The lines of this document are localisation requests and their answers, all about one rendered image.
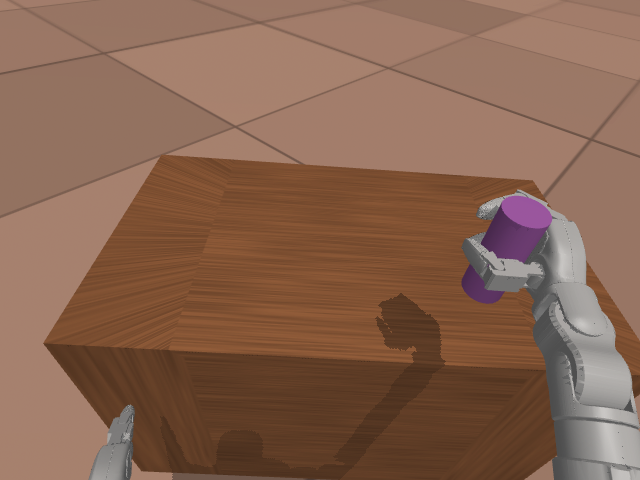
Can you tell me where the left robot hand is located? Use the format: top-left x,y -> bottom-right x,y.
89,405 -> 135,480

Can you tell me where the right robot hand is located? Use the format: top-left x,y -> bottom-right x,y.
461,190 -> 586,301

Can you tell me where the can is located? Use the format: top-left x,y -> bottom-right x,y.
461,196 -> 552,304

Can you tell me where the right robot arm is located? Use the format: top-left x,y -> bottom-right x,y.
531,282 -> 640,480

